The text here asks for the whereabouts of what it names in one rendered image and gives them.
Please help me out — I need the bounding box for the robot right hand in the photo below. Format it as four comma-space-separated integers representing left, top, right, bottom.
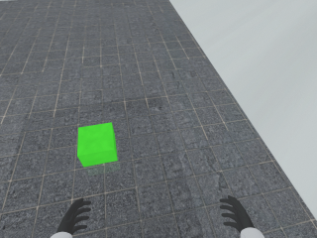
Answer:
219, 195, 255, 233

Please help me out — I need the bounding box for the robot left hand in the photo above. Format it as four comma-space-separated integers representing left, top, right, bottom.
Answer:
56, 197, 91, 235

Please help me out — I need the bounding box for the robot right forearm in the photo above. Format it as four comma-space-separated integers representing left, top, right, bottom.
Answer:
240, 227, 264, 238

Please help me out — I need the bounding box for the carton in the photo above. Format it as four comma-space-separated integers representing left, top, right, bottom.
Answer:
77, 122, 118, 167

